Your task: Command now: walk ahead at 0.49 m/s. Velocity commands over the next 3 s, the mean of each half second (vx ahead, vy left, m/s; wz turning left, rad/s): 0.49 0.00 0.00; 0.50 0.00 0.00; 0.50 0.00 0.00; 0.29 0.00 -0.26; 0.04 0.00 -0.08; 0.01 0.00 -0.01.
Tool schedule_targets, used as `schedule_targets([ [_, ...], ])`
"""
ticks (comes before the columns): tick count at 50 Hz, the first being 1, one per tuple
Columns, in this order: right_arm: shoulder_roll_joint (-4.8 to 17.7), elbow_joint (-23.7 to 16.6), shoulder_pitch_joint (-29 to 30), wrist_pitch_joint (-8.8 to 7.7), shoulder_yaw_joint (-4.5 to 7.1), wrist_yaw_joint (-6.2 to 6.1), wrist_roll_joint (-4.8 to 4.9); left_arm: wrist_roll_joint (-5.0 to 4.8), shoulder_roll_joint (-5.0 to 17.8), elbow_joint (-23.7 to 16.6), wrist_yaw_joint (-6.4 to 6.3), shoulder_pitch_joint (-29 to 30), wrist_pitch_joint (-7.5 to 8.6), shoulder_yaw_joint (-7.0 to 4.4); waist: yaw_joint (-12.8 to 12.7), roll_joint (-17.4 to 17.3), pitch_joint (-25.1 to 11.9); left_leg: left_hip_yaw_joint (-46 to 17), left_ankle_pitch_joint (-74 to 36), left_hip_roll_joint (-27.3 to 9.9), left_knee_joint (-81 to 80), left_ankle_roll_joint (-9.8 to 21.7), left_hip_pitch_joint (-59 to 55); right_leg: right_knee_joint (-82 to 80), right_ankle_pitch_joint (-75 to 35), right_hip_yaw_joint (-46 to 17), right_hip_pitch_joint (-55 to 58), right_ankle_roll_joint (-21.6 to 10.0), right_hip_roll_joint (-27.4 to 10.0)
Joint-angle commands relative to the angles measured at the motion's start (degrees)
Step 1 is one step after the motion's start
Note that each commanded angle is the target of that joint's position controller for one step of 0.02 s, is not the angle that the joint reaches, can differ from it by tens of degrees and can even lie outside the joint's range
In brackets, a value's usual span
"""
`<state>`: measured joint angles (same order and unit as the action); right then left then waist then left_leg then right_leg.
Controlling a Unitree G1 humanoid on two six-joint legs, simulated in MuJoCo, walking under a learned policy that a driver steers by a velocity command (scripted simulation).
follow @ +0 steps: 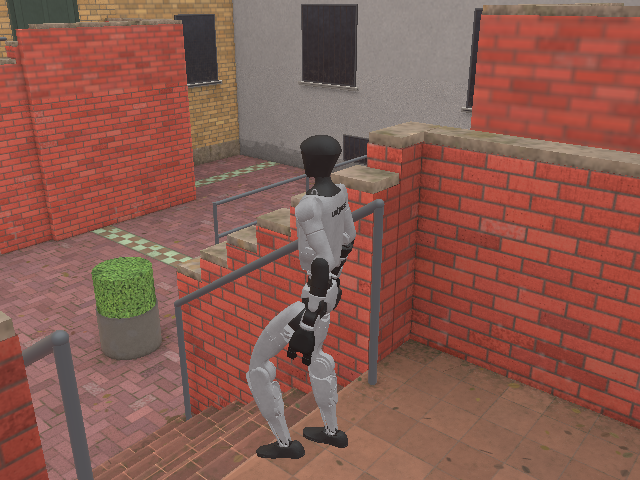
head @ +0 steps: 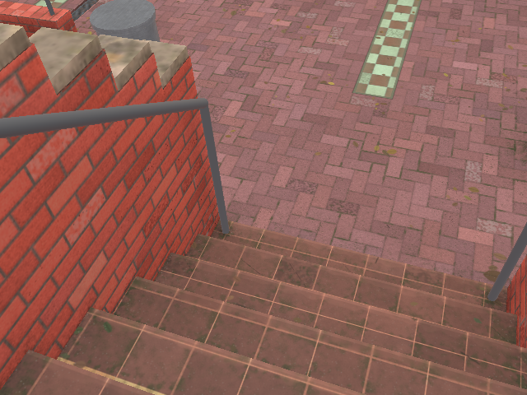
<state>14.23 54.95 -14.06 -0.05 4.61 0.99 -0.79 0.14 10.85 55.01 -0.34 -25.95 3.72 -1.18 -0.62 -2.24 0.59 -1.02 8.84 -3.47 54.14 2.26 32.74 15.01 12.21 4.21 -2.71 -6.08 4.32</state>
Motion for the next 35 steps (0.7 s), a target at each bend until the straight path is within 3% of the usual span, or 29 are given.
schedule_targets([
  [1,1.00,-3.17,1.67,1.11,-0.23,0.54,-0.40,-0.11,6.83,-0.50,-0.86,-6.05,-0.03,-0.87,0.45,6.37,3.46,1.13,-5.66,0.29,-1.32,-0.71,7.12,-3.57,-36.16,-8.69,2.45,-2.14,-15.37],
  [3,1.56,-2.75,1.98,1.63,-0.16,0.67,-0.24,0.59,7.24,0.85,-1.08,-8.14,-0.16,-0.88,0.82,8.03,3.56,-0.18,-10.26,-0.23,0.34,0.62,8.64,-1.95,-36.36,-9.06,3.76,-2.28,-16.41],
  [4,2.44,-1.94,1.36,1.72,0.08,0.71,-0.24,0.66,7.68,0.58,-0.95,-8.43,0.09,-1.11,0.59,7.00,2.15,0.87,-12.57,-0.06,1.86,0.76,9.72,-0.10,-32.00,-8.63,5.15,-2.92,-15.75],
  [6,2.72,-2.58,5.32,1.83,0.11,0.68,-0.74,0.80,6.52,1.06,-0.94,-10.11,0.17,-0.74,-0.26,5.70,4.62,1.04,-12.85,0.00,2.17,1.17,12.59,0.76,-29.21,-10.21,4.90,-3.82,-16.23],
  [7,2.67,-3.94,8.86,1.31,0.36,0.61,-1.23,0.89,5.70,2.99,-1.47,-13.05,0.56,-0.77,-0.94,5.56,6.72,-2.89,-13.93,-0.67,0.85,1.47,19.35,2.71,-26.11,-12.66,10.23,-4.29,-17.50],
  [8,3.49,-3.83,10.17,0.68,0.58,0.35,-1.14,0.97,6.42,3.43,-1.95,-14.02,0.50,-1.04,-1.43,4.61,7.38,-3.80,-14.02,-0.16,-0.98,1.52,22.27,4.20,-25.78,-13.17,13.01,-4.63,-17.98],
  [9,3.43,-5.24,13.19,-0.05,0.59,0.09,-1.05,0.77,7.47,3.17,-2.14,-14.85,0.93,-1.29,-2.70,5.03,8.09,-2.28,-14.14,0.71,-5.48,1.49,25.08,4.35,-22.23,-12.59,15.16,-4.81,-16.38],
  [11,3.02,-6.98,18.72,-0.97,0.26,0.34,-1.37,1.37,6.76,4.28,-2.31,-17.59,1.57,-1.25,-4.79,5.81,10.39,-1.27,-16.29,0.53,-9.22,1.70,26.85,5.97,-21.64,-13.40,15.38,-5.77,-16.70],
  [12,1.98,-8.39,20.58,-1.51,-0.39,0.86,-1.59,0.88,5.89,3.58,-2.81,-14.24,1.80,-0.99,-3.40,4.99,10.89,-0.29,-22.85,-0.47,-16.88,1.04,21.37,6.53,-18.57,-10.80,9.80,-4.57,-14.23],
  [13,0.74,-8.54,20.45,-1.60,-0.87,1.65,-1.26,1.20,5.44,2.51,-2.67,-11.21,2.00,-0.62,-3.65,4.17,10.12,3.53,-32.67,0.57,-20.98,1.42,11.44,7.05,-12.75,-8.74,0.76,-3.51,-12.01],
  [15,-1.17,-8.17,16.96,-1.69,-1.45,2.73,-1.02,0.61,3.23,2.39,-2.23,-7.96,2.13,0.42,-2.49,3.53,7.53,3.25,-43.98,0.27,-22.82,3.03,-4.85,10.88,-7.94,-6.41,-10.50,-2.05,-10.70],
  [17,-0.74,-8.54,17.42,-1.28,-1.71,2.34,-0.41,1.13,3.90,2.80,-2.08,-9.21,2.04,0.33,-4.86,4.10,8.56,4.50,-40.80,1.17,-25.66,2.85,-7.47,15.34,-9.25,-6.43,-9.72,-1.61,-9.97],
  [19,0.22,-9.13,17.81,-1.68,-1.77,0.78,-0.32,1.77,3.66,4.04,-2.50,-11.85,1.71,0.56,-7.09,2.72,9.54,4.86,-38.69,1.44,-33.06,1.74,-6.83,23.69,-12.62,-7.14,-3.09,-1.27,-8.76],
  [20,1.28,-6.23,9.26,-1.88,-1.30,0.05,-0.55,2.74,5.59,4.02,-2.88,-9.83,0.91,0.43,-3.07,5.68,5.67,1.93,-37.87,0.24,-30.37,3.31,-11.55,33.51,-22.36,-7.35,0.01,-1.81,-10.44],
  [21,3.28,-2.25,-3.90,-1.84,-0.30,-1.28,-0.05,3.15,7.55,3.53,-3.29,-7.30,0.53,-0.18,2.29,5.73,-0.09,2.27,-38.44,0.42,-33.26,4.24,-18.50,47.05,-31.26,-7.22,2.71,-2.15,-10.13],
  [22,4.13,-1.01,-8.96,-2.48,0.06,-2.08,-1.43,1.63,7.80,4.46,-3.44,-8.77,-0.02,-0.71,4.51,0.19,-0.05,6.13,-38.05,1.21,-44.01,3.20,-25.10,60.69,-30.48,-6.31,0.15,-1.82,-7.32],
  [23,6.17,2.30,-16.28,-2.96,1.31,-1.99,-3.08,0.53,7.61,4.91,-3.21,-7.36,-0.08,-1.25,8.25,-10.37,-2.26,4.59,-47.78,-2.55,-46.06,5.28,-40.52,85.29,0.06,-3.19,-12.63,-0.96,-1.80],
  [24,8.99,3.01,-20.25,-3.27,1.06,-0.98,-2.51,-1.40,3.32,3.94,-3.05,-15.58,-0.17,-1.00,2.74,-13.85,-10.63,-3.89,-80.12,-14.87,-13.43,8.06,-66.30,100.50,43.18,-6.02,-38.78,1.32,1.83],
  [25,8.32,2.25,-23.46,-3.47,0.70,0.42,-0.39,-3.16,4.30,3.07,-3.76,-16.10,0.73,-0.84,5.22,-6.74,-17.67,-13.52,-83.26,-21.93,-11.72,13.11,-72.52,96.51,36.33,-12.58,-47.70,1.58,-0.17],
  [26,7.96,2.79,-21.85,-2.63,1.02,0.74,0.39,-1.72,6.49,2.70,-3.74,-12.30,0.73,-1.19,5.19,0.01,-14.45,-14.40,-62.35,-22.34,-19.52,15.09,-63.44,92.56,31.30,-10.15,-49.52,2.02,-3.14],
  [27,6.09,1.59,-17.41,-2.76,0.33,0.34,-0.08,0.60,7.43,2.88,-3.17,-8.57,0.08,-1.75,3.40,2.83,-6.84,-12.91,-44.34,-19.10,-23.98,15.06,-50.50,86.13,25.65,-9.22,-48.99,2.16,-4.70],
  [28,9.37,2.14,-15.66,-2.87,1.68,-0.85,0.05,2.96,6.25,1.94,-2.23,-7.43,-1.46,-1.80,1.39,-4.86,-6.21,-21.55,-19.57,-23.11,-26.64,21.32,-42.59,89.72,25.34,-8.41,-51.45,2.16,-5.92],
  [29,3.65,1.31,-12.52,-3.77,-0.38,-0.84,0.61,4.35,8.24,2.13,-1.99,-3.04,-2.30,-2.67,0.08,3.64,-0.91,-18.10,-14.28,-19.76,-28.63,17.95,-27.94,74.06,12.14,-13.65,-46.11,3.23,-8.64],
  [30,4.23,0.94,-9.46,-4.18,-0.85,-0.60,0.44,3.02,6.36,1.53,-0.92,-1.18,-3.53,-2.75,-3.05,0.86,4.86,-13.01,-12.63,-15.52,-32.60,15.53,-11.85,61.98,5.27,-11.16,-37.37,4.74,-8.79],
  [31,3.92,1.79,-9.20,-4.58,-1.03,-0.99,0.49,2.96,3.58,0.27,-0.21,2.30,-4.25,-2.26,-3.17,0.53,7.30,-9.62,-13.31,-12.51,-32.80,14.03,-3.31,54.22,-1.28,-9.13,-31.92,6.31,-8.29],
  [32,4.92,2.20,-10.70,-4.63,-0.95,-1.17,0.09,3.51,2.31,0.93,0.24,1.96,-4.62,-1.85,-3.15,-0.32,5.51,-9.82,-17.16,-12.19,-31.64,14.12,-2.22,54.22,-4.26,-6.91,-29.19,6.68,-7.79],
  [33,6.71,1.78,-10.22,-4.87,-0.32,-0.97,-0.61,3.49,2.23,2.79,0.52,-1.59,-4.95,-1.88,-4.64,-1.87,2.78,-9.27,-20.92,-11.51,-29.53,14.05,-1.63,56.90,-11.10,-5.64,-26.44,5.61,-7.08],
  [34,3.35,3.37,-10.12,-5.77,-0.76,-1.11,0.57,2.60,4.49,0.99,0.93,1.87,-4.23,-2.90,-4.74,-1.73,3.73,-8.14,-10.98,-8.50,-26.60,11.66,-5.63,47.44,-22.80,-9.96,-32.20,4.50,-9.30],
  [35,2.26,3.64,-11.40,-6.03,-1.29,-1.26,0.96,2.47,5.02,0.09,1.01,4.76,-3.87,-3.08,-3.44,-3.12,3.26,-9.21,-6.25,-8.01,-24.98,10.89,-7.78,44.18,-27.86,-9.50,-34.16,3.44,-9.34],
])
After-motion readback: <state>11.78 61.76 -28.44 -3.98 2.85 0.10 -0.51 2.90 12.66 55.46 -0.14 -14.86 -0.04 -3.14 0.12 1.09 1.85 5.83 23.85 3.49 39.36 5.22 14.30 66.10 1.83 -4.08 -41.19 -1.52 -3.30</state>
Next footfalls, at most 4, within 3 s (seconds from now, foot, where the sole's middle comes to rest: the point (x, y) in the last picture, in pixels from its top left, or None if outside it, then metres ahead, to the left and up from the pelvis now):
0.46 left None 0.38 0.13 -0.95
0.94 right None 0.60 -0.07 -1.12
1.50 left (259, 338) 0.93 0.13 -1.29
2.00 right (316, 312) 1.13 -0.10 -1.46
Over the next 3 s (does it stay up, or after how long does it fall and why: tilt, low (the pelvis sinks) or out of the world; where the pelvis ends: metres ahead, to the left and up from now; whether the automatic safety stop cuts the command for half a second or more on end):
stays up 1.15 0.03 -0.69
